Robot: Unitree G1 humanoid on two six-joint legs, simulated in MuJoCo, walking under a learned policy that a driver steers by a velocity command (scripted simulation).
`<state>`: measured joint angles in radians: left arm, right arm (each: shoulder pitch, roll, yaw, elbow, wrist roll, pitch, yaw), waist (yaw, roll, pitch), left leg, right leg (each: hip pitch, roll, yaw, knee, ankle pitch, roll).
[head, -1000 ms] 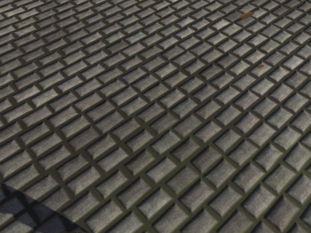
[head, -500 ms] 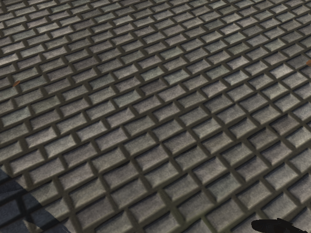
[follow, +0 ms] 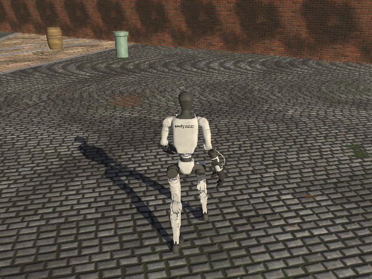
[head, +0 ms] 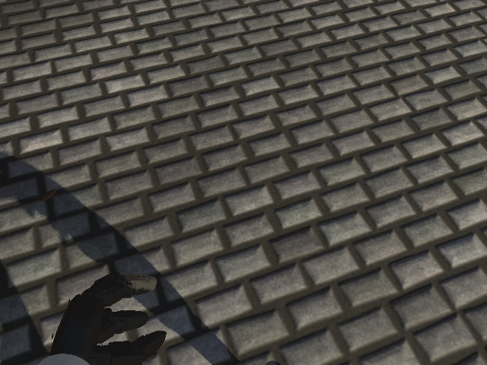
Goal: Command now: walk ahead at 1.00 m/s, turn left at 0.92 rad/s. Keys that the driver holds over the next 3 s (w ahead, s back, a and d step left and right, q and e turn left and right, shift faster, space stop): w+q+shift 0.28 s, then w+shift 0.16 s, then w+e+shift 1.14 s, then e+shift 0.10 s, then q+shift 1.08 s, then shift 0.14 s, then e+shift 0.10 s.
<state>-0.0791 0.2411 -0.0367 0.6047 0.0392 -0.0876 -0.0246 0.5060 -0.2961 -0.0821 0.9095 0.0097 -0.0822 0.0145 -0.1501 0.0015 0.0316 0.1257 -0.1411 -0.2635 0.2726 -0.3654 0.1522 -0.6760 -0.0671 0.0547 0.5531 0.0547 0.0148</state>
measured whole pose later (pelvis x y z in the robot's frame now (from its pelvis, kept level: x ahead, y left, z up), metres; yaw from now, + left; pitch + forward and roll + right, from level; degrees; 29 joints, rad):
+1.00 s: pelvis +0.91 +0.17 -0.03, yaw +5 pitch +0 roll +1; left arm 0.20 0.30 0.05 0.77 0.01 -0.03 -0.05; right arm 0.36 -0.25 -0.02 0.87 -0.04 -0.08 -0.02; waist 0.04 -0.02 0.04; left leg -0.03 -0.01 0.15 1.19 -0.41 -0.01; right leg -0.52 0.11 -0.14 0.73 -0.27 -0.22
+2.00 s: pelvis +1.67 +0.08 +0.01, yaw -33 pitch +1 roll -1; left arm 0.12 0.23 0.02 0.73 0.03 -0.06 -0.03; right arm 0.23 -0.30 -0.05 0.76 0.03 -0.02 -0.04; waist -0.02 0.03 0.08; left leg -0.60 0.09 -0.08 1.23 -0.45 -0.09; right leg -0.36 0.04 -0.12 0.47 -0.14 -0.10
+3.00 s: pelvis +1.83 +0.05 +0.02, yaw +14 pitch +2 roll +1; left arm 0.17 0.25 0.06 0.76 0.00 0.02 0.02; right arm 0.16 -0.31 -0.07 0.57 0.00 0.05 -0.02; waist 0.04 0.04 0.04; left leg -0.43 -0.01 -0.09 0.89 -0.46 -0.08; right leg -0.28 -0.01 0.02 0.45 -0.20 -0.01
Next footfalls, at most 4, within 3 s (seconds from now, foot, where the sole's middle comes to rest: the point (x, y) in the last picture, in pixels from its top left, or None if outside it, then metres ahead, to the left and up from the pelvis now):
0.06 right None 0.27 -0.16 -0.76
0.50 left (158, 318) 0.60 0.16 -0.76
0.96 right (151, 187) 1.06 0.17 -0.76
1.38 left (108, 104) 1.49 0.33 -0.76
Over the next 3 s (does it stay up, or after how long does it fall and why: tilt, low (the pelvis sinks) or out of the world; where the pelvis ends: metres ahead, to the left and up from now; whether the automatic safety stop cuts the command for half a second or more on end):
stays up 1.83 0.05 0.02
